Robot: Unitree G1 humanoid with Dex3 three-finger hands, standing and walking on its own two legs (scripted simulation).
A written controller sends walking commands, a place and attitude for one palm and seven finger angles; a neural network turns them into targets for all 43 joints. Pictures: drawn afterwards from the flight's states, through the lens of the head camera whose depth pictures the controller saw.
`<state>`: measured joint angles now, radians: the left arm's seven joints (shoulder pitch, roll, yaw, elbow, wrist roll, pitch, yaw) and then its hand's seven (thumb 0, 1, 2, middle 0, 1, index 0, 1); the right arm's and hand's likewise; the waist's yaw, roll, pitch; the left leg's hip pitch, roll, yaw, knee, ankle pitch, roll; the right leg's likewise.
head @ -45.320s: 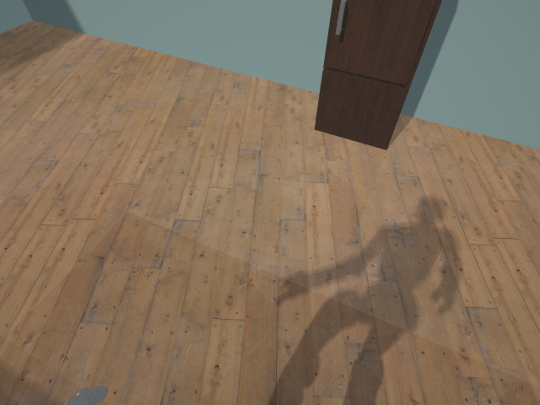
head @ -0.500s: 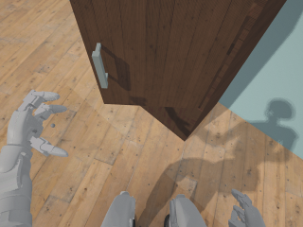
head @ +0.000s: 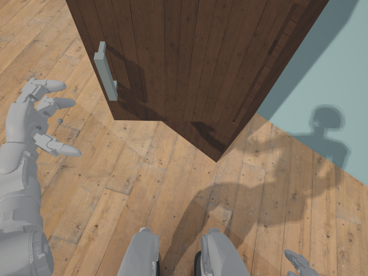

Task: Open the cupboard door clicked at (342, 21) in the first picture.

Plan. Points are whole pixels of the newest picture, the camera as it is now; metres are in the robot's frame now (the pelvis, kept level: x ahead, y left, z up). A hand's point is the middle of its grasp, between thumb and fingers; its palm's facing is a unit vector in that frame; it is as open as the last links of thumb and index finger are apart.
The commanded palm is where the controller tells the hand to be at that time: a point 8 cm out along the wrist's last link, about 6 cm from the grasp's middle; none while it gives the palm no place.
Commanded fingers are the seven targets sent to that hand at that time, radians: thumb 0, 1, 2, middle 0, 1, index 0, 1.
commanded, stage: move the hooked fingers beside the handle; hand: left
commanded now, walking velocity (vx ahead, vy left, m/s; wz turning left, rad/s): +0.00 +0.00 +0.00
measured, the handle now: (108, 73) +0.55 +0.19 +0.03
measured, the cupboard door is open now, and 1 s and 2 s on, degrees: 40 40 40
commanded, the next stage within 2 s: slide the fingers in behind the handle in 1.42 s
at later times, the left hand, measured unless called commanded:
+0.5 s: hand (76, 92) +0.49 +0.25 +0.04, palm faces +0.02 -1.00 -0.02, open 14.0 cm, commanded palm +0.48 +0.28 +0.03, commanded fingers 0.00 -0.50 0.30 -0.30 -1.20 -0.30 -1.20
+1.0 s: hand (76, 87) +0.51 +0.26 +0.02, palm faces +0.03 -1.00 -0.01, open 14.0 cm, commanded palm +0.50 +0.28 +0.03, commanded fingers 0.00 -0.50 0.30 -0.30 -1.20 -0.30 -1.20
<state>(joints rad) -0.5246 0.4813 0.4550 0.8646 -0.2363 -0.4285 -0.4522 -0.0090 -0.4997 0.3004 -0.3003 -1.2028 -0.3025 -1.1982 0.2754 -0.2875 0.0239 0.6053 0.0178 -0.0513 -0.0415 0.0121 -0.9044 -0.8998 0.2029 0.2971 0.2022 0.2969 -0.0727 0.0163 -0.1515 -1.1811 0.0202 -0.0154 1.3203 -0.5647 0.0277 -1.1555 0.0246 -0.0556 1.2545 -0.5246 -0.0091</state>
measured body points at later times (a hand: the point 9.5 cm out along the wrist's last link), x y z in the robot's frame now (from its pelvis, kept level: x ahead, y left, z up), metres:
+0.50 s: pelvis +0.00 +0.01 -0.01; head +0.16 +0.03 +0.40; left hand +0.48 +0.30 +0.04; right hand +0.04 -0.27 -0.12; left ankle +0.03 +0.10 -0.62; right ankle +0.03 -0.12 -0.62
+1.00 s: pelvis +0.00 +0.01 -0.02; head +0.19 +0.05 +0.39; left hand +0.51 +0.31 +0.02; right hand +0.02 -0.26 -0.12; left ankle +0.03 +0.10 -0.62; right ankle +0.03 -0.12 -0.62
